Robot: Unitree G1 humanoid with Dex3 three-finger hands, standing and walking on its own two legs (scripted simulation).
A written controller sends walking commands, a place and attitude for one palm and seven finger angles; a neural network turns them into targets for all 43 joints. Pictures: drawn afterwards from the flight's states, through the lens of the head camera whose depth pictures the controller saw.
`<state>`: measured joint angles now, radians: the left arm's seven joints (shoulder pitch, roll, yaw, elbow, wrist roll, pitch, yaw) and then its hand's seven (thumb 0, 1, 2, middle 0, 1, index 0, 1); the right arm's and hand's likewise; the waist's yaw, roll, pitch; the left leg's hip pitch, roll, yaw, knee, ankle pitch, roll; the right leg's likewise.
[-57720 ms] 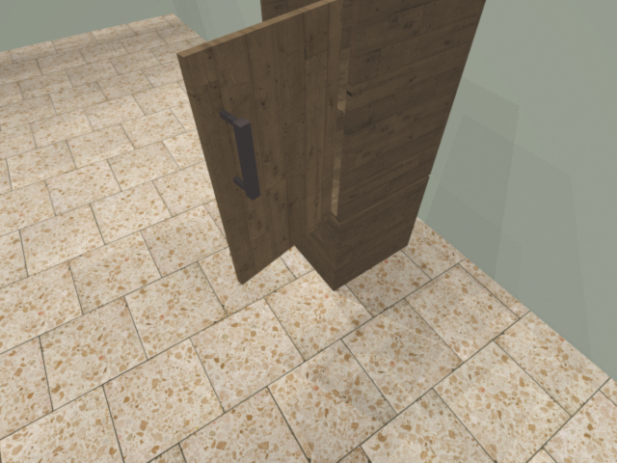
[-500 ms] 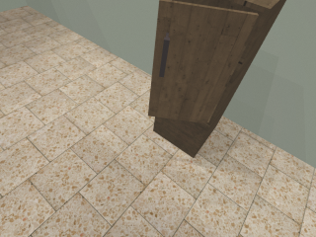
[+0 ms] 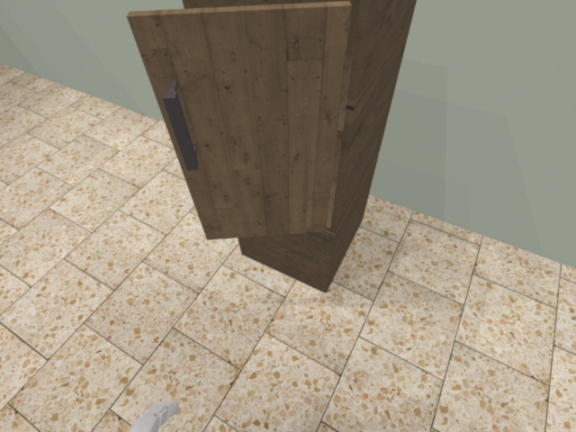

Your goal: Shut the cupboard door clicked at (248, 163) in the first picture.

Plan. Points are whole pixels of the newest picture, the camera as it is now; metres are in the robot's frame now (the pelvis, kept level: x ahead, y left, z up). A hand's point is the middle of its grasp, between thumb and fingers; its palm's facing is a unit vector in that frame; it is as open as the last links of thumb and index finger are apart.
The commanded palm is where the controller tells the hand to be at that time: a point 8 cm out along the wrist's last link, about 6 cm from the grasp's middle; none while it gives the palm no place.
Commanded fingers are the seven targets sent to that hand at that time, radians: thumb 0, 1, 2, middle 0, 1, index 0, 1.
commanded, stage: take the last steps up to it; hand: left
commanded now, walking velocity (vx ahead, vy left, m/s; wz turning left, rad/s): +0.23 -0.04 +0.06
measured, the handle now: (183, 127) +0.61 +0.19 +0.07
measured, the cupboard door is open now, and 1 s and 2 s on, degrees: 32 32 32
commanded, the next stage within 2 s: come to a stop and stand still in 0.20 s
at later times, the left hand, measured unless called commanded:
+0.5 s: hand out of the picture +0.11 +0.11 -0.18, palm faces +0.11 -0.98 -0.14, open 7.3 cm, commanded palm none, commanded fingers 0.00 0.90 0.90 -0.20 -0.30 -0.20 -0.30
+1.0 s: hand (206, 405) +0.19 +0.14 -0.15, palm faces +0.09 -0.96 -0.27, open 7.4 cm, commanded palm none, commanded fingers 0.00 0.90 0.90 -0.20 -0.30 -0.20 -0.30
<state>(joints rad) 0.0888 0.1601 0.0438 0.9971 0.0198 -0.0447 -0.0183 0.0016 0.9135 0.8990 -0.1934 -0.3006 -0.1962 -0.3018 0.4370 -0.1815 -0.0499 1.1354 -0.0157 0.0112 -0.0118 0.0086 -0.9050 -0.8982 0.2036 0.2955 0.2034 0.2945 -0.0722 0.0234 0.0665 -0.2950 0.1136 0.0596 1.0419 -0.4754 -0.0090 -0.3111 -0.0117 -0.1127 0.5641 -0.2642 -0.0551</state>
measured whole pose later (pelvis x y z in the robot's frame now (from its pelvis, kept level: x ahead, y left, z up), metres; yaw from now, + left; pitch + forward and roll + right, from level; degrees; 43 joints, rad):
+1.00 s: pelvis +0.13 -0.07 +0.01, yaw +4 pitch +1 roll +3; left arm 0.17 0.21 0.04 0.99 0.04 0.00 0.03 0.00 0.91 0.90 -0.20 -0.30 -0.20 -0.30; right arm 0.18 -0.24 -0.06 1.02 0.00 0.05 -0.02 0.00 -0.91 -0.90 0.20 0.29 0.20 0.29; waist 0.02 -0.04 0.06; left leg -0.25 -0.01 0.02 0.69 -0.46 -0.05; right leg -0.28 -0.06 -0.02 0.46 -0.20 -0.01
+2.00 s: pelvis +0.15 -0.04 +0.01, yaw +2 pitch +0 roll +1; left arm 0.14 0.19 0.00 1.07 0.02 -0.01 0.02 0.00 0.91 0.90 -0.20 -0.30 -0.20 -0.30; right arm 0.22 -0.20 -0.01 1.07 -0.02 -0.03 -0.03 0.00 -0.90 -0.90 0.20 0.30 0.20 0.29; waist -0.01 0.02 0.06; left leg -0.07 0.02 0.09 0.42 -0.34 0.00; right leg -0.25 -0.05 0.01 0.51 -0.26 0.03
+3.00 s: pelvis +0.14 -0.05 +0.01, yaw +3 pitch -1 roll +0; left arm 0.21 0.19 0.01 1.12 0.02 -0.01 0.02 0.00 0.91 0.90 -0.20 -0.30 -0.20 -0.30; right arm 0.26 -0.15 0.00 1.14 -0.01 -0.03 -0.03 0.00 -0.90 -0.90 0.20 0.30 0.20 0.29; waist 0.01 -0.02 0.05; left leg -0.08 0.04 0.07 0.39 -0.30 -0.02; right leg -0.22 -0.04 -0.03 0.44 -0.20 0.01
